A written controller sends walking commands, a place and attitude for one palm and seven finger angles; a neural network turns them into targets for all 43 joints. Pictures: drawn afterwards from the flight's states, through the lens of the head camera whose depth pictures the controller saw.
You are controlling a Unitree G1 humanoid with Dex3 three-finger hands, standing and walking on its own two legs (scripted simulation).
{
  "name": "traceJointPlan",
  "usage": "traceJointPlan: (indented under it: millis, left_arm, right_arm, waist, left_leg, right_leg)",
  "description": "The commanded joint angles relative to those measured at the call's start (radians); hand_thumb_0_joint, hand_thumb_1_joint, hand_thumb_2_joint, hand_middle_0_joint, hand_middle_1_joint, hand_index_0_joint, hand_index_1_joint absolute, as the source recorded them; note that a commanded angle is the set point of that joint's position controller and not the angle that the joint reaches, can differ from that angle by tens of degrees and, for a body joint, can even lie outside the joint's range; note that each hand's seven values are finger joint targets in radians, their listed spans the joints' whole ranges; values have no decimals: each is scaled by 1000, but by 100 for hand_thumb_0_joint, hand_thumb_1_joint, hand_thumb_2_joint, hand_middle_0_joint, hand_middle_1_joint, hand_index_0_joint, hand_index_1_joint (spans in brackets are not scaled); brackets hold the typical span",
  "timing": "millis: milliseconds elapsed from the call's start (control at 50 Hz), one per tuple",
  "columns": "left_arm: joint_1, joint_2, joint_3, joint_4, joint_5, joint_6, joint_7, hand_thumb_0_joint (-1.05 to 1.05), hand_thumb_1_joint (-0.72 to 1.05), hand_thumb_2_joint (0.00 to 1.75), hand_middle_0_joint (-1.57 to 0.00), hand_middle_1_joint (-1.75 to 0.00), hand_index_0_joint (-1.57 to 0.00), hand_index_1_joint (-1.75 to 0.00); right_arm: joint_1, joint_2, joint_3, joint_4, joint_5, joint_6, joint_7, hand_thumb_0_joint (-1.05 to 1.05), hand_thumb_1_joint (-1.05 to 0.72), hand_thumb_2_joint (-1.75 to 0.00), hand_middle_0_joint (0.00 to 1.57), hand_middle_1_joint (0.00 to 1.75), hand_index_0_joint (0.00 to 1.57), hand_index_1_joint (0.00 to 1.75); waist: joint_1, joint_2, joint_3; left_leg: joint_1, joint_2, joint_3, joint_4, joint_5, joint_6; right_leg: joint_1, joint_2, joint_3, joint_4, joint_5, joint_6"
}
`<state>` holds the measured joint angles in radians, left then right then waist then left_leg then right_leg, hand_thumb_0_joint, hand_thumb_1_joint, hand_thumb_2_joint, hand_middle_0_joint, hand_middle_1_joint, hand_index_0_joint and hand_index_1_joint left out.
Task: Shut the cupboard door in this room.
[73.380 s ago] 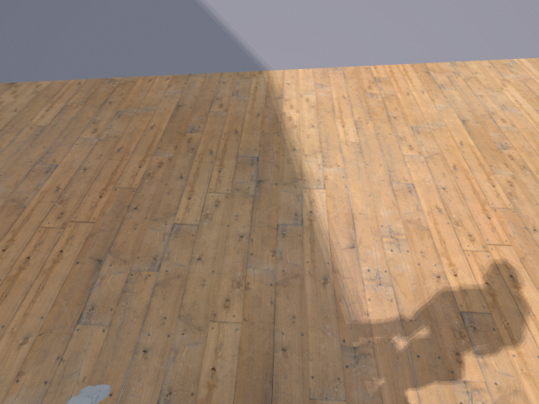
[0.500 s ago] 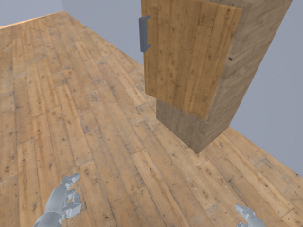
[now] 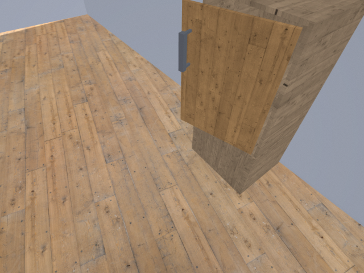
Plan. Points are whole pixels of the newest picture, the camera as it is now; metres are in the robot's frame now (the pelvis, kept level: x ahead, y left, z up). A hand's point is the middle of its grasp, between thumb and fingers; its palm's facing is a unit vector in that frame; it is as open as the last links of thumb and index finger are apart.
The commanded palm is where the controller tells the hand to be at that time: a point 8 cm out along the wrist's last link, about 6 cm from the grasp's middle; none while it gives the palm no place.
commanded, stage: let the arm hang, fingers relaxed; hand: left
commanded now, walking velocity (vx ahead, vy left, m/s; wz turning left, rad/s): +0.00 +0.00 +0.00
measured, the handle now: (185, 50) +0.90 +0.03 +0.05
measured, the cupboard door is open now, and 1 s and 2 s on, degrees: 16 16 16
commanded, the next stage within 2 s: look to check the result in 0.42 s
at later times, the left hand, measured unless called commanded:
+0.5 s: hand out of the picture -0.02 +0.16 -0.18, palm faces +0.01 -0.99 -0.16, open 7.4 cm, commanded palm none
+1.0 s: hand out of the picture +0.02 +0.18 -0.18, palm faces +0.00 -0.98 -0.20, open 7.4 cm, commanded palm none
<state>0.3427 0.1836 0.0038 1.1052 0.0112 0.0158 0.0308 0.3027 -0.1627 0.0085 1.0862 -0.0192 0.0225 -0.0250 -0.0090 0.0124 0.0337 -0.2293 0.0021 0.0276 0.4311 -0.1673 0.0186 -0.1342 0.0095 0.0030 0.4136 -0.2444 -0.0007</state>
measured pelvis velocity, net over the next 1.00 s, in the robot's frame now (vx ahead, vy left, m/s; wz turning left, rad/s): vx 0.02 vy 0.00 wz -0.02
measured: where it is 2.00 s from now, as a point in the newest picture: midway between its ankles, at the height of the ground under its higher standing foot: outside the picture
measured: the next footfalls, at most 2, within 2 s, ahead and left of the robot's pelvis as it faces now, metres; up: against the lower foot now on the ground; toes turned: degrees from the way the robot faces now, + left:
right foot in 2.00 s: +0.10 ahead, -0.13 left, +0.00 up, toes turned +27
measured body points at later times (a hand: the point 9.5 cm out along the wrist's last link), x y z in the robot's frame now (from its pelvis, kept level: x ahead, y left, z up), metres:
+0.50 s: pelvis +0.01 +0.01 +0.00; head +0.01 +0.01 +0.45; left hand -0.01 +0.22 -0.16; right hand -0.02 -0.21 -0.16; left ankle +0.04 +0.11 -0.74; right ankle -0.01 -0.12 -0.74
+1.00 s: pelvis +0.02 +0.00 +0.00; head +0.02 +0.01 +0.45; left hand +0.02 +0.24 -0.16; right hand +0.02 -0.24 -0.15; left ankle +0.04 +0.11 -0.74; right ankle -0.01 -0.12 -0.74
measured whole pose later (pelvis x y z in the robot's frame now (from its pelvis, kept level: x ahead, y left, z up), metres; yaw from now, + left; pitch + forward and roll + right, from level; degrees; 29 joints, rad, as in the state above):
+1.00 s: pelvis +0.02 +0.00 +0.00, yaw -1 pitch -2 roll +0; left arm 0.28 0.18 0.01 1.13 0.02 -0.01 0.03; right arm 0.25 -0.18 0.00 1.12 -0.02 0.00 -0.03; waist -0.01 -0.01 0.04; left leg -0.18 0.00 0.05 0.40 -0.18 0.02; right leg -0.10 0.00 0.02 0.38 -0.25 0.00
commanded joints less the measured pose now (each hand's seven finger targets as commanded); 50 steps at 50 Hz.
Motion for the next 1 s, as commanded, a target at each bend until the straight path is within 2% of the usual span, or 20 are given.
traceJointPlan:
  millis: [0,100,280,380,500,820,980]
  left_arm:
    - [41,84,14,-10,-2,-22,3,0,90,90,-20,-30,-20,-30]
    - [60,66,14,12,0,-21,6,0,90,90,-20,-30,-20,-30]
    - [69,40,15,25,2,-21,7,0,90,90,-20,-30,-20,-30]
    - [69,39,18,22,1,-25,8,0,90,90,-20,-30,-20,-30]
    - [66,48,20,23,0,-27,9,0,90,90,-20,-30,-20,-30]
    - [19,96,26,13,1,-33,6,0,90,90,-20,-30,-20,-30]
    - [-15,119,27,8,1,-33,3,0,90,90,-20,-30,-20,-30]
  right_arm:
    - [50,-103,-23,-17,8,-20,-8,0,-90,-90,20,30,20,30]
    - [57,-88,-23,0,6,-22,-11,0,-90,-90,20,30,20,30]
    - [69,-70,-26,11,4,-22,-13,0,-90,-90,20,30,20,30]
    - [72,-68,-28,11,5,-28,-14,0,-90,-90,20,30,20,30]
    - [75,-77,-28,10,8,-30,-15,0,-90,-90,20,30,20,30]
    - [28,-121,-36,8,7,-32,-12,0,-90,-90,20,30,20,30]
    - [-12,-152,-37,3,6,-33,-11,0,-90,-90,20,30,20,30]
  waist:
    - [0,-22,54]
    - [2,6,65]
    - [-1,12,95]
    - [1,2,66]
    - [2,-7,56]
    - [-3,-23,58]
    - [-3,1,56]
  left_leg:
    - [38,94,-100,-105,-21,12]
    - [33,91,-104,-127,-53,14]
    - [14,86,-100,-141,-103,12]
    - [30,87,-99,-129,-60,16]
    - [50,89,-96,-115,-3,19]
    - [77,94,-90,-108,33,18]
    - [90,96,-94,-117,36,15]
  right_leg:
    - [-105,-85,81,-110,-2,-39]
    - [-104,-81,81,-104,-1,-36]
    - [-123,-80,81,-99,-13,-33]
    - [-107,-82,81,-93,16,-33]
    - [-97,-84,77,-94,36,-34]
    - [-86,-92,88,-111,54,-37]
    - [-78,-93,95,-120,66,-37]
